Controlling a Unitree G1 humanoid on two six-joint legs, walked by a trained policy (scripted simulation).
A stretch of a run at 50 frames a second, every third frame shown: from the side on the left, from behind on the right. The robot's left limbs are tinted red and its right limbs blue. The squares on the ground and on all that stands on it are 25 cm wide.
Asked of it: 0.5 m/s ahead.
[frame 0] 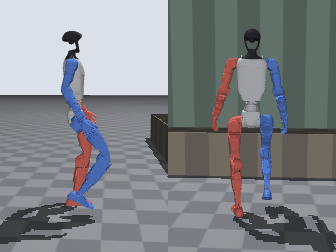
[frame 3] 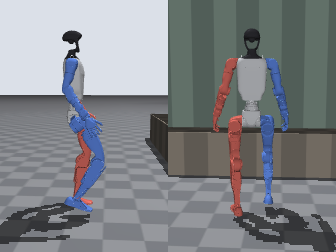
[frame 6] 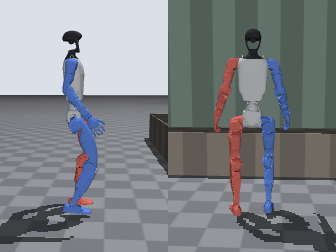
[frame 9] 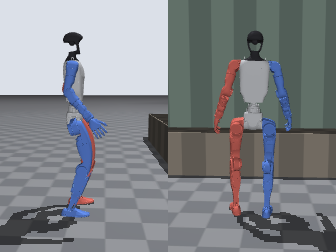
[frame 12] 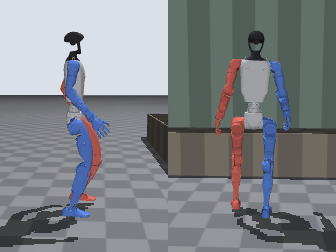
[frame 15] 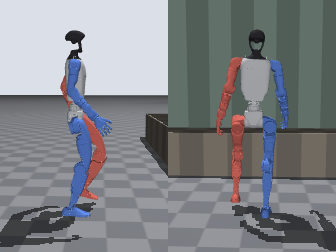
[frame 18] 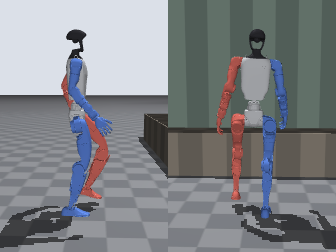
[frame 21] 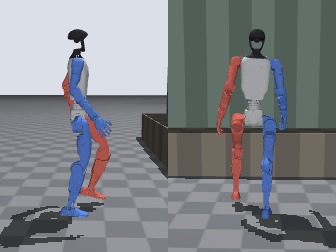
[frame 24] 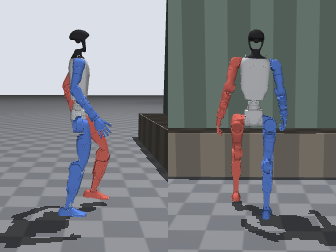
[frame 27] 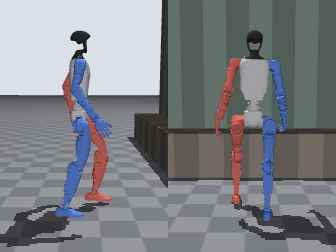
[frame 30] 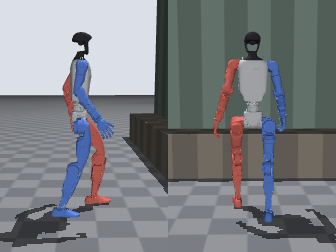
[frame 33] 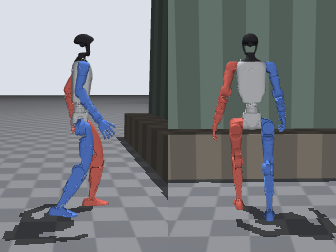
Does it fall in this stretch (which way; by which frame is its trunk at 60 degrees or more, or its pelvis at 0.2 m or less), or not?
no
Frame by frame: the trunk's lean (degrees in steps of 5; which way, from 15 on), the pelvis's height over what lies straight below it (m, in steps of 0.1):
0: 5, 0.8
3: 5, 0.8
6: 5, 0.8
9: 0, 0.8
12: 0, 0.8
15: 5, 0.8
18: 5, 0.8
21: 5, 0.8
24: 0, 0.8
27: 0, 0.8
30: 0, 0.8
33: 5, 0.8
